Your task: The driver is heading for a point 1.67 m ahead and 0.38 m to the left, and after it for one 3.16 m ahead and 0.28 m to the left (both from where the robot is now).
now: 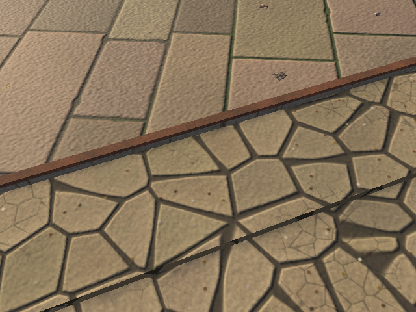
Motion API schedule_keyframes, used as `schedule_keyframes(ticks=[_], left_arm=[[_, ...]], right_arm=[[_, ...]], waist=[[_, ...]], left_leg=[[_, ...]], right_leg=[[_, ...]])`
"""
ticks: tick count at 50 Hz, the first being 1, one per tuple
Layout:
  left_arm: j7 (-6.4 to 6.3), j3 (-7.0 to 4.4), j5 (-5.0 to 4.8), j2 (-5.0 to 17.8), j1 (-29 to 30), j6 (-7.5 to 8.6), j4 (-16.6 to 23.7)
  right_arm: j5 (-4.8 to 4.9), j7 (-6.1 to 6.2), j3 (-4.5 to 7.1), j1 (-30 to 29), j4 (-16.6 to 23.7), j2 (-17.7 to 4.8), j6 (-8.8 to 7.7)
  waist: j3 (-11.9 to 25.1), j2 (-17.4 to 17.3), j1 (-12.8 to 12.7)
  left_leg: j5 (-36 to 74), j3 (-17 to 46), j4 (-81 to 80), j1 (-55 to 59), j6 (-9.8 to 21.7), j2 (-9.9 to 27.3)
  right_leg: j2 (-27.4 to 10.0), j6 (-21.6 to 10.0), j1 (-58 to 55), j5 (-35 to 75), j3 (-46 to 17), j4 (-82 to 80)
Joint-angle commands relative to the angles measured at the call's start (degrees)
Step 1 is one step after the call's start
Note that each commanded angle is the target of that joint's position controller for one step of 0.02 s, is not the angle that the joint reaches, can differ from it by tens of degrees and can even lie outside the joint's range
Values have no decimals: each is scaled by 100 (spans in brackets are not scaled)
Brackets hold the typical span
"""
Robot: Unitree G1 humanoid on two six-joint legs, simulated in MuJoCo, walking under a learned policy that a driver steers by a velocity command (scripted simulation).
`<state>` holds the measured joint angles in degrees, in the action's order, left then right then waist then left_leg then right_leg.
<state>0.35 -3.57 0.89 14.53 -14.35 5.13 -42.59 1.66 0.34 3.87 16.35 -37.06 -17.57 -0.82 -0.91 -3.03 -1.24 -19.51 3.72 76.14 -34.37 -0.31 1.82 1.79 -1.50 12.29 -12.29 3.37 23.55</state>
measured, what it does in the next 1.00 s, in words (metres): climbs, turning left: left foot 0.03 m higher, then right foot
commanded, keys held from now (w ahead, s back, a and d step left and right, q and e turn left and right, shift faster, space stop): w+q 0.52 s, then w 0.48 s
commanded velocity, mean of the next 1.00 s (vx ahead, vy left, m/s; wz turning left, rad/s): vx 0.50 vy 0.00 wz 0.43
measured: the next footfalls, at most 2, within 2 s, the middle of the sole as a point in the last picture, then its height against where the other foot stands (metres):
left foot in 0.32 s outside the picture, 0.03 m higher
right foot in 0.76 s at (215, 252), level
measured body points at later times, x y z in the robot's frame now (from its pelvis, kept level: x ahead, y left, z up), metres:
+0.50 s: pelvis +0.26 +0.08 +0.03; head +0.29 +0.10 +0.48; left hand +0.34 +0.39 -0.07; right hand +0.46 -0.15 -0.06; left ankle +0.28 +0.15 -0.71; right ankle +0.30 -0.09 -0.62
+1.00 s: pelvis +0.53 +0.12 +0.05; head +0.55 +0.13 +0.50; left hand +0.52 +0.41 -0.06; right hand +0.76 -0.08 -0.06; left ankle +0.45 +0.21 -0.62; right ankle +0.62 +0.02 -0.69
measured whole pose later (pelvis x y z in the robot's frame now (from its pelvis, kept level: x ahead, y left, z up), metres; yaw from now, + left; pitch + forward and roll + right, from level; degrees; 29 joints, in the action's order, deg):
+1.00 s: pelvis +0.53 +0.12 +0.05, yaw +25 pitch +2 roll -2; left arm 0.6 -3.1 -0.2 15.0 -13.8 3.6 -43.2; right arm 1.1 -0.3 2.0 14.5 -40.9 -17.0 -1.9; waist -0.4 -2.1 -0.9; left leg -24.2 2.6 63.1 -28.2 -0.4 2.1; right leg 2.0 -2.4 15.3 -26.2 0.9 21.5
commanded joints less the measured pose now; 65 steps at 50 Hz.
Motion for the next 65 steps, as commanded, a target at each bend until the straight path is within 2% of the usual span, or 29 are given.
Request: schedule_keyframes(ticks=[1, 10, 13, 15, 16, 17, 18, 19, 20, 22, 27, 31, 36, 38, 40, 41, 42, 43, 45, 48, 52, 56, 58, 59, 60, 61, 62, 63, 65], left_arm=[[-27, -119, -22, 573, -24, 79, 161], [-131, -194, -98, 1114, -555, -119, -221], [-153, -229, -152, 1357, -520, -211, -262], [-192, -251, -222, 1470, -338, -229, -218], [-214, -185, -168, 1279, -370, -141, -49], [-111, 98, 59, 360, -870, 19, 369], [3, -40, -77, 1046, -146, 224, 355], [46, -83, -292, 1081, 210, 280, 528], [12, -25, -226, 937, 288, 315, 563], [-38, -61, -87, 904, 134, 230, 504], [-54, 1, 59, 652, 490, -3, 549], [14, 120, -46, 400, 1325, 18, 655], [147, 108, -148, 541, 2094, 80, 973], [183, 52, -133, 665, 1926, 124, 972], [161, -128, -40, 959, 1385, 178, 875], [155, -221, -54, 1032, 486, 174, 690], [118, -340, -88, 1271, -705, 91, 401], [98, -301, -177, 1205, -1448, -5, 129], [-3, -225, -158, 999, -811, -130, 189], [7, -39, -92, 527, 170, -79, 307], [7, -117, -177, 909, 574, -38, 342], [38, -182, -232, 1165, 553, -116, 269], [41, -87, -204, 873, 487, -165, 235], [40, 24, -126, 610, 537, -159, 257], [43, 177, -181, 201, 568, -115, 609], [46, 138, -311, 402, 523, -61, 732], [75, 28, -413, 770, 633, 5, 740], [77, 30, -314, 812, 567, 12, 662], [20, 16, -178, 673, 497, -25, 576]], right_arm=[[-4, -37, 44, -67, 508, -136, 2], [-10, -288, -180, -1678, 1086, 160, -99], [-46, -328, -34, -1420, 1070, -105, -71], [-2, -300, 250, 36, 744, -605, -29], [23, -200, 470, 935, 526, -1080, 22], [-16, -142, 520, 573, 635, -1794, -36], [-91, -147, 391, 719, 768, -1245, -140], [-145, -165, 275, 496, 637, -949, -227], [-89, -179, 233, 262, 584, -800, -278], [-155, -191, 150, -263, 611, -556, -307], [-112, -37, 166, -163, 390, -641, -355], [-86, 5, 144, 205, 149, -653, -324], [-32, 8, 152, 718, -165, -775, -219], [-47, 42, 176, 722, -248, -843, -163], [5, 18, 34, 1062, -317, -592, -172], [16, 28, 27, 810, -285, -732, -193], [-75, 20, -17, 546, -198, -655, -245], [-257, -11, -148, 422, -128, -200, -290], [-27, -38, -70, -154, 87, -485, -296], [-46, -42, -47, -62, 47, -441, -188], [-116, -90, -132, 6, -30, -178, -100], [-100, -112, -74, -123, -60, -346, -45], [-145, -100, 49, 815, -497, -445, -42], [-105, -77, 162, 1536, -739, -607, -58], [-189, -57, 259, 1680, -637, -1224, -97], [-212, -98, 202, 1184, -421, -1282, -215], [-207, -112, 88, 541, -294, -961, -351], [-193, -134, 11, 326, -279, -704, -416], [-215, -134, -38, 47, -338, -531, -432]], waist=[[-104, 862, 84], [-336, 687, -345], [83, 1088, 17], [861, 1141, 902], [1277, 578, 1285], [1895, -1330, 375], [2442, -552, 950], [1460, -307, 784], [865, 212, 542], [351, 135, 42], [169, 137, 2], [85, -141, 419], [-195, -205, 753], [-156, -358, 648], [709, -10, 403], [1473, 15, -147], [2262, 534, -710], [2524, 1421, -817], [1397, 454, -558], [415, 1019, 81], [224, 1079, 461], [378, 1114, 550], [481, 664, 930], [562, 142, 1268], [531, -1447, 1193], [349, -1428, 855], [-132, -702, 549], [-168, -294, 378], [-111, -253, 149]], left_leg=[[247, 209, 477, -1282, -82, 382], [933, -640, -2163, -1284, 111, 365], [431, -1227, -2780, 29, 449, -253], [858, -1243, -3755, 2139, 850, -723], [1242, -184, -4206, 4013, 1138, -318], [193, 3668, -5133, 5439, 2277, 1504], [-504, 4701, -5811, 5307, 2365, 1670], [-379, 3860, -5890, 4666, 2104, 1581], [52, 3141, -5939, 3814, 1909, 1316], [1116, 2130, -6070, 2576, 1700, 845], [2304, 1196, -6370, 1897, 1668, 506], [1772, 789, -6354, 1914, 1343, 317], [1467, 1422, -6056, 3035, 1306, 868], [1947, 1542, -5872, 3393, 1197, 1020], [4013, 1136, -5072, 2789, 822, 547], [4574, 896, -3955, 1933, 489, 392], [3497, 625, -2540, 859, 203, 40], [-1073, 475, -1212, -110, 23, -428], [-1045, 421, -553, -1073, 62, -144], [-540, 142, -1044, -232, -31, 353], [76, -193, -2218, 773, -80, 335], [216, -557, -3440, 1906, -122, 180], [145, -1134, -3565, 3267, -33, -237], [-209, -700, -4036, 4096, 147, -98], [-2547, 2335, -5706, 4384, 1047, 1356], [-3719, 4534, -6814, 3776, 1730, 1983], [-3004, 4152, -6796, 3028, 1718, 2085], [-1900, 3277, -6556, 2645, 1529, 1812], [-685, 2089, -6604, 2392, 1220, 1265]], right_leg=[[-1630, -921, -615, 985, -1248, -1205], [-1803, -725, -1375, 2682, 109, -1307], [-1747, -541, -1595, 5843, 601, -422], [-1604, -335, -1201, 6626, 805, 1439], [-1329, -81, 278, 4328, 712, 3059], [-90, 219, 2600, -1826, 159, 5161], [-91, 149, 3025, -1672, -1151, 5915], [-306, 89, 3500, -1191, -1041, 5938], [-562, 56, 3367, -792, -936, 5457], [-834, 116, 2662, -476, -908, 4811], [-737, 490, 2448, 286, -583, 3461], [-499, 561, 1983, 1683, -465, 1680], [-385, 346, 2350, 1256, -516, 674], [-323, 182, 2141, 973, -496, 441], [-184, -313, -73, 860, -308, 577], [-517, -645, -1709, 1100, -781, 751], [-1277, -1001, -3252, 618, -1707, 578], [-2053, -1265, -4053, 732, -2736, 255], [-2099, -1165, -2960, -452, -3018, -551], [-1658, -1112, -796, -652, -2288, -1078], [-1320, -956, 514, -175, -1236, -1412], [-1318, -818, 647, -432, -947, -1209], [-1152, -713, 1403, -1044, -671, -217], [-789, -468, 1960, -844, -350, 1179], [-67, -53, 3378, -1721, 68, 3367], [-119, -182, 4052, -1994, -641, 4637], [-483, -298, 3987, -1223, -879, 4799], [-661, -265, 3616, -798, -822, 4648], [-809, -149, 3145, -404, -768, 4179]])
